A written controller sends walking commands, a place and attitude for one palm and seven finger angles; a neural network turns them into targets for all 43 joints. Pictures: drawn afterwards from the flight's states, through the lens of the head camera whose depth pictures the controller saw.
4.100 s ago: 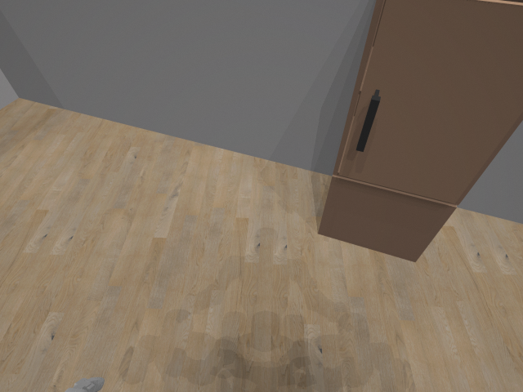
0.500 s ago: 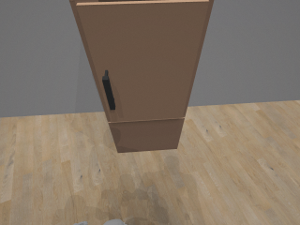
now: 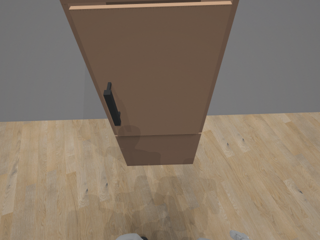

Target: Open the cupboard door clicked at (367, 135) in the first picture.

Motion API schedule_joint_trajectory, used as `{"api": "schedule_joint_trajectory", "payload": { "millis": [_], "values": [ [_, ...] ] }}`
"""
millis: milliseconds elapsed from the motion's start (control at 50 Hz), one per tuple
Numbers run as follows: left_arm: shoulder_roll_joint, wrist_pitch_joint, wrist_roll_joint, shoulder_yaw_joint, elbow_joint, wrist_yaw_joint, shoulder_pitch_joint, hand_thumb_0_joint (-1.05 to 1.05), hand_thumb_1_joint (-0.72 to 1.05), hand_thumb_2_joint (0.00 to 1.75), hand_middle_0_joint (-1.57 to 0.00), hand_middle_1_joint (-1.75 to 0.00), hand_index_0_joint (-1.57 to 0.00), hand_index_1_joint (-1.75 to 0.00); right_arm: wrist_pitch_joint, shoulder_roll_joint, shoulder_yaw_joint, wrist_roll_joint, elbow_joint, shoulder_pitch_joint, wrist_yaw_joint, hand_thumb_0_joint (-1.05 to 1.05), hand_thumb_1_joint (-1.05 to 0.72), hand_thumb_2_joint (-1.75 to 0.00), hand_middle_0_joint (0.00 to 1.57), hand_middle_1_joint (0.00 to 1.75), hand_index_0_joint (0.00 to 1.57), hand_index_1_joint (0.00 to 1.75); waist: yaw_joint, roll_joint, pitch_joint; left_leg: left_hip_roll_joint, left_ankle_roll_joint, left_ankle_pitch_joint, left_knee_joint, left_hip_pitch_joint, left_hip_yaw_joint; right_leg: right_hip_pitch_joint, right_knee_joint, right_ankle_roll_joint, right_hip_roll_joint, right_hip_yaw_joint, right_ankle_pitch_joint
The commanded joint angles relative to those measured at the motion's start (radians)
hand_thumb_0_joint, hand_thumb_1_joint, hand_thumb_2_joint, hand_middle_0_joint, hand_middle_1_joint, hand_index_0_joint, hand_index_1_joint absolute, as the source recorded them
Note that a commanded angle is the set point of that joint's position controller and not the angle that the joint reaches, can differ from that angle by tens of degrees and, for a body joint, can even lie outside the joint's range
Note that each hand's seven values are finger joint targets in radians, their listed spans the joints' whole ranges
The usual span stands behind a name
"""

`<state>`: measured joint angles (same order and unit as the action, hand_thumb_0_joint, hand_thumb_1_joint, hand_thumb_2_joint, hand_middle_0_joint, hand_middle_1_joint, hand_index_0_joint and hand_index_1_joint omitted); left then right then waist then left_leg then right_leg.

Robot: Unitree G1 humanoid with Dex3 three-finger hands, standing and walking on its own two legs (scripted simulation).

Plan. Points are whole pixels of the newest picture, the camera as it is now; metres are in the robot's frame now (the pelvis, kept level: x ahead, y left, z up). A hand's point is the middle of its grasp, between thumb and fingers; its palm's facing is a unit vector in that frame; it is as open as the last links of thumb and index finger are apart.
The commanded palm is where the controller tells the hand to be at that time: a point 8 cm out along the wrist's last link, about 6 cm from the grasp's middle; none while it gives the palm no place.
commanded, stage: come to a stop and stand still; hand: left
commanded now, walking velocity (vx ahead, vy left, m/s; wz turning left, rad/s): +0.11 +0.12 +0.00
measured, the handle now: (113, 105) +0.55 +0.23 -0.08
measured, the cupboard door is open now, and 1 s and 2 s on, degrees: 0 0 0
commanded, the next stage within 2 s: look again from close up in 0.86 s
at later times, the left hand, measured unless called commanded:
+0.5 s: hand out of the picture -0.01 +0.20 -0.18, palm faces +0.10 -0.97 -0.21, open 7.4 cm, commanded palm none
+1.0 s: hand out of the picture -0.02 +0.21 -0.17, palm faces +0.02 -0.98 -0.19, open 7.3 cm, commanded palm none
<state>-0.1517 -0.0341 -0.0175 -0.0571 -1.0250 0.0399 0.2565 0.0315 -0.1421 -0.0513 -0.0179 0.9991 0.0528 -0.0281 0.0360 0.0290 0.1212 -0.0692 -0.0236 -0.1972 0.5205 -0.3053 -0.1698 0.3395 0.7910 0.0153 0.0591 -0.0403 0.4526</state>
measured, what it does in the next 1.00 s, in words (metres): steps on the spot: right foot, then left foot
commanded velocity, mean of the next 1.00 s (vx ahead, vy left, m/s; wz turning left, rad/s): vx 0.02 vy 0.05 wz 0.00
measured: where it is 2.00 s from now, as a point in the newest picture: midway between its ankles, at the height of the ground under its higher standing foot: outside the picture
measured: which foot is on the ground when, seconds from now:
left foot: down 0.00-0.04, up 0.06-0.44, down 0.46-1.00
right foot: up 0.00-0.02, down 0.04-1.00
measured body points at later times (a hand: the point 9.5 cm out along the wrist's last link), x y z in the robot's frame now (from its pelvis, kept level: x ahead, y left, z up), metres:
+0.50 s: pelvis -0.03 +0.01 +0.00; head -0.01 +0.03 +0.45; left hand -0.01 +0.26 -0.16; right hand +0.02 -0.24 -0.15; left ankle -0.05 +0.13 -0.74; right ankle +0.01 -0.14 -0.73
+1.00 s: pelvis -0.03 +0.04 +0.01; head -0.02 +0.04 +0.46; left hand -0.02 +0.26 -0.16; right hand -0.04 -0.18 -0.15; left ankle -0.05 +0.13 -0.73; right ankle -0.03 -0.10 -0.73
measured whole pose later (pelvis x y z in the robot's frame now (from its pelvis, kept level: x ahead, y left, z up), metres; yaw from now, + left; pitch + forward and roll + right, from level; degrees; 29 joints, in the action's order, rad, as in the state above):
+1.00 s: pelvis -0.03 +0.04 +0.01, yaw +0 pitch -1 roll +0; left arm -0.15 0.01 -0.02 0.00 -1.14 0.05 0.25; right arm -0.01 -0.13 0.01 -0.01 1.14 0.28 -0.02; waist 0.00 -0.01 0.03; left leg -0.01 -0.03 -0.27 0.44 -0.15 -0.09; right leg 0.18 0.42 0.03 0.04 -0.05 0.22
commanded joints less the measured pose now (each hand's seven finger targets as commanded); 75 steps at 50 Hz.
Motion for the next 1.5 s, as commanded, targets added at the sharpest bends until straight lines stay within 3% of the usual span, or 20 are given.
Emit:
{"api": "schedule_joint_trajectory", "payload": {
  "millis": [0, 20, 40, 80, 120, 280, 380, 400, 440, 480, 540, 600, 640, 700, 920, 940, 960, 1000, 1160, 1480],
  "values": [
    [-0.111, 0.028, -0.019, -0.012, 0.022, 0.003, 0.189, 0.0, 0.9, 0.9, -0.2, -0.3, -0.2, -0.3, -0.002, -0.13, -0.043, 0.006, -0.052, 0.042, 0.014, 0.0, -0.9, -0.9, 0.2, 0.3, 0.2, 0.3, 0.02, -0.115, -0.193, -0.087, -0.018, 0.003, 0.076, -0.022, 0.087, -0.163, -0.382, -0.006, 0.08, 0.083, -0.328],
    [-0.19, 0.037, -0.024, -0.015, 0.048, 0.004, 0.12, 0.0, 0.9, 0.9, -0.2, -0.3, -0.2, -0.3, 0.005, -0.062, -0.031, 0.013, -0.07, 0.074, 0.023, 0.0, -0.9, -0.9, 0.2, 0.3, 0.2, 0.3, -0.014, -0.337, -0.14, 0.041, 0.039, -0.279, 0.198, -0.112, 0.044, -0.1, -0.506, -0.093, 0.278, 0.335, -0.333],
    [-0.231, 0.029, -0.019, -0.019, 0.075, -0.001, 0.101, 0.0, 0.9, 0.9, -0.2, -0.3, -0.2, -0.3, 0.021, -0.09, -0.035, 0.007, -0.074, 0.056, 0.027, 0.0, -0.9, -0.9, 0.2, 0.3, 0.2, 0.3, 0.014, -0.242, -0.126, 0.042, 0.034, -0.359, 0.337, -0.06, 0.125, 0.033, -0.575, -0.173, 0.352, 0.366, -0.146],
    [-0.22, 0.031, -0.02, -0.025, 0.079, 0.003, 0.039, 0.0, 0.9, 0.9, -0.2, -0.3, -0.2, -0.3, 0.031, -0.111, -0.037, -0.003, -0.071, 0.053, 0.031, 0.0, -0.9, -0.9, 0.2, 0.3, 0.2, 0.3, -0.005, -0.282, -0.045, 0.028, 0.025, -0.277, 0.485, -0.145, 0.19, 0.066, -0.599, -0.173, 0.319, 0.4, -0.06],
    [-0.201, 0.036, -0.018, -0.023, 0.084, 0.002, 0.006, 0.0, 0.9, 0.9, -0.2, -0.3, -0.2, -0.3, 0.018, -0.127, -0.033, -0.007, -0.038, 0.111, 0.036, 0.0, -0.9, -0.9, 0.2, 0.3, 0.2, 0.3, -0.022, -0.209, -0.052, 0.023, 0.038, -0.19, 0.527, -0.188, 0.188, -0.03, -0.538, -0.146, 0.261, 0.282, -0.212],
    [-0.241, 0.04, -0.019, -0.034, 0.048, 0.005, 0.106, 0.0, 0.9, 0.9, -0.2, -0.3, -0.2, -0.3, 0.006, -0.123, -0.013, 0.002, -0.055, 0.116, 0.03, 0.0, -0.9, -0.9, 0.2, 0.3, 0.2, 0.3, 0.039, -0.195, -0.136, 0.038, 0.071, -0.25, 0.305, -0.151, 0.147, -0.253, -0.46, -0.178, 0.286, 0.23, -0.55],
    [-0.236, 0.025, -0.012, -0.034, 0.052, -0.002, 0.004, 0.0, 0.9, 0.9, -0.2, -0.3, -0.2, -0.3, -0.014, -0.103, -0.005, 0.01, -0.012, 0.258, 0.022, 0.0, -0.9, -0.9, 0.2, 0.3, 0.2, 0.3, -0.028, -0.24, -0.161, 0.063, 0.053, -0.086, -0.052, 0.127, 0.089, -0.105, -0.419, -0.112, 0.198, 0.152, -0.38],
    [-0.205, 0.02, -0.004, -0.028, 0.054, -0.003, -0.014, 0.0, 0.9, 0.9, -0.2, -0.3, -0.2, -0.3, -0.024, -0.12, -0.003, 0.009, 0.006, 0.303, 0.018, 0.0, -0.9, -0.9, 0.2, 0.3, 0.2, 0.3, -0.049, -0.161, -0.162, 0.038, 0.045, -0.023, -0.138, 0.212, 0.107, -0.035, -0.369, -0.077, 0.157, 0.116, -0.293],
    [-0.099, 0.008, 0.004, -0.005, 0.073, -0.01, -0.004, 0.0, 0.9, 0.9, -0.2, -0.3, -0.2, -0.3, -0.033, -0.231, -0.016, -0.003, -0.016, 0.284, 0.011, 0.0, -0.9, -0.9, 0.2, 0.3, 0.2, 0.3, -0.035, 0.177, -0.122, -0.223, -0.061, 0.006, -0.271, 0.134, 0.392, 0.056, -0.198, 0.011, 0.011, -0.038, -0.047],
    [-0.092, 0.002, -0.005, 0.001, 0.05, -0.011, -0.024, 0.0, 0.9, 0.9, -0.2, -0.3, -0.2, -0.3, -0.037, -0.202, -0.006, -0.006, -0.018, 0.193, 0.002, 0.0, -0.9, -0.9, 0.2, 0.3, 0.2, 0.3, -0.017, 0.233, -0.043, -0.207, -0.108, -0.152, -0.361, -0.045, 0.389, -0.005, -0.057, 0.005, 0.003, -0.004, 0.006],
    [-0.085, 0.011, -0.003, 0.011, 0.007, -0.02, 0.008, 0.0, 0.9, 0.9, -0.2, -0.3, -0.2, -0.3, -0.04, -0.157, 0.012, -0.006, 0.003, 0.171, -0.009, 0.0, -0.9, -0.9, 0.2, 0.3, 0.2, 0.3, -0.004, 0.173, -0.045, -0.138, -0.1, 0.138, -0.274, 0.054, 0.271, 0.003, -0.069, -0.001, 0.005, 0.01, -0.039],
    [-0.076, 0.029, 0.001, 0.024, -0.027, -0.016, 0.052, 0.0, 0.9, 0.9, -0.2, -0.3, -0.2, -0.3, -0.05, -0.149, 0.01, 0.002, 0.038, 0.223, -0.015, 0.0, -0.9, -0.9, 0.2, 0.3, 0.2, 0.3, -0.003, 0.05, -0.122, -0.112, -0.08, 0.391, -0.148, 0.182, 0.229, -0.099, -0.344, 0.009, 0.004, -0.003, -0.211],
    [-0.115, 0.047, 0.002, 0.026, -0.056, -0.008, 0.072, 0.0, 0.9, 0.9, -0.2, -0.3, -0.2, -0.3, -0.059, -0.117, 0.014, 0.016, 0.051, 0.252, -0.012, 0.0, -0.9, -0.9, 0.2, 0.3, 0.2, 0.3, -0.025, -0.039, -0.157, -0.057, -0.015, 0.285, -0.105, 0.134, 0.188, -0.223, -0.412, -0.023, 0.082, 0.088, -0.499],
    [-0.115, 0.052, 0.005, 0.032, -0.064, -0.006, 0.036, 0.0, 0.9, 0.9, -0.2, -0.3, -0.2, -0.3, -0.049, -0.111, 0.018, 0.012, 0.075, 0.253, -0.008, 0.0, -0.9, -0.9, 0.2, 0.3, 0.2, 0.3, -0.04, -0.17, -0.114, -0.043, 0.011, 0.155, -0.145, 0.147, 0.175, -0.172, -0.4, -0.039, 0.093, 0.089, -0.516],
    [-0.082, 0.039, 0.007, 0.045, -0.094, 0.0, 0.052, 0.0, 0.9, 0.9, -0.2, -0.3, -0.2, -0.3, -0.057, -0.092, 0.035, 0.011, 0.134, 0.28, -0.009, 0.0, -0.9, -0.9, 0.2, 0.3, 0.2, 0.3, -0.03, -0.02, -0.043, -0.051, 0.001, 0.088, -0.23, 0.124, 0.189, -0.169, -0.447, -0.018, 0.055, 0.063, -0.346],
    [-0.114, 0.065, -0.007, 0.056, -0.116, 0.04, 0.122, 0.0, 0.9, 0.9, -0.2, -0.3, -0.2, -0.3, -0.073, -0.136, 0.041, 0.018, 0.053, 0.207, 0.004, 0.0, -0.9, -0.9, 0.2, 0.3, 0.2, 0.3, -0.008, -0.005, -0.009, -0.059, 0.023, 0.25, -0.032, 0.058, 0.16, -0.133, -0.39, -0.03, 0.098, 0.099, -0.617],
    [-0.141, 0.073, 0.003, 0.048, -0.071, 0.029, 0.093, 0.0, 0.9, 0.9, -0.2, -0.3, -0.2, -0.3, -0.064, -0.093, 0.041, 0.007, 0.037, 0.274, 0.006, 0.0, -0.9, -0.9, 0.2, 0.3, 0.2, 0.3, -0.048, 0.052, -0.087, -0.016, 0.021, 0.015, -0.091, 0.074, 0.176, -0.158, -0.368, -0.057, 0.102, 0.108, -0.408],
    [-0.137, 0.069, 0.001, 0.051, -0.043, 0.009, 0.061, 0.0, 0.9, 0.9, -0.2, -0.3, -0.2, -0.3, -0.068, -0.104, 0.044, -0.003, 0.016, 0.28, 0.015, 0.0, -0.9, -0.9, 0.2, 0.3, 0.2, 0.3, -0.037, 0.106, -0.088, -0.032, 0.003, -0.049, -0.137, 0.033, 0.209, -0.126, -0.334, -0.056, 0.049, 0.063, -0.184],
    [-0.091, 0.057, 0.003, 0.058, -0.046, -0.005, 0.063, 0.0, 0.9, 0.9, -0.2, -0.3, -0.2, -0.3, -0.074, -0.126, 0.043, 0.003, 0.003, 0.297, 0.001, 0.0, -0.9, -0.9, 0.2, 0.3, 0.2, 0.3, -0.033, -0.029, -0.048, -0.046, -0.028, 0.004, -0.18, 0.046, 0.226, -0.113, -0.33, -0.039, 0.032, 0.047, -0.244],
    [-0.138, 0.063, 0.002, 0.039, -0.052, -0.005, 0.039, 0.0, 0.9, 0.9, -0.2, -0.3, -0.2, -0.3, -0.079, -0.143, 0.04, 0.004, 0.059, 0.262, -0.005, 0.0, -0.9, -0.9, 0.2, 0.3, 0.2, 0.3, -0.032, -0.049, -0.093, -0.042, -0.016, 0.157, -0.154, 0.144, 0.177, -0.143, -0.342, -0.044, 0.052, 0.072, -0.416]
  ]
}}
